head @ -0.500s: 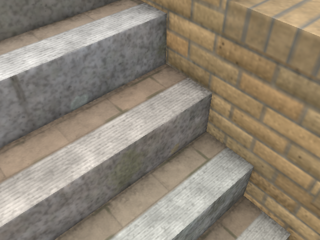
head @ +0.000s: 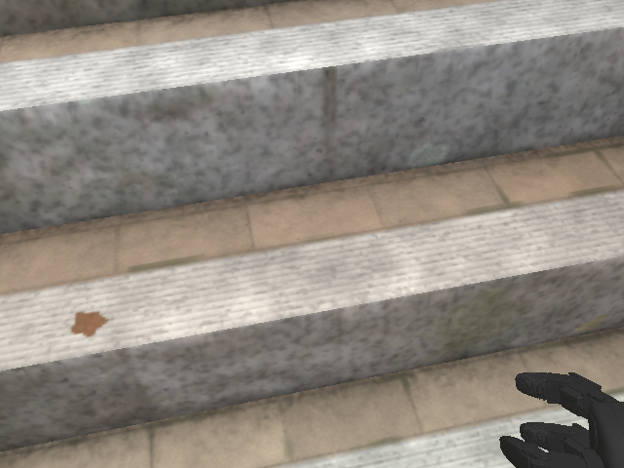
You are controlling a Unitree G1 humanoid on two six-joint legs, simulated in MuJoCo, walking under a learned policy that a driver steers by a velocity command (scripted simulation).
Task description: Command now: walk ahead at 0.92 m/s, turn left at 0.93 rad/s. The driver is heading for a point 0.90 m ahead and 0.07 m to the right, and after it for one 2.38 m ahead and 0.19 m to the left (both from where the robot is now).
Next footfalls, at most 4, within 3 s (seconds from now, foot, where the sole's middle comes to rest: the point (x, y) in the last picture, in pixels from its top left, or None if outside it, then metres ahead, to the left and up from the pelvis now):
0.54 right None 0.31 -0.01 -0.38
0.94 left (141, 280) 0.59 0.27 -0.18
1.42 right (283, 40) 0.86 0.05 0.03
2.02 left None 1.07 0.22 0.26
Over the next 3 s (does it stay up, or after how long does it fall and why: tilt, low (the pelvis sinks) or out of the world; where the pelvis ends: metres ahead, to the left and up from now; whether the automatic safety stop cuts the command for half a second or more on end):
stays up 1.44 0.26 1.22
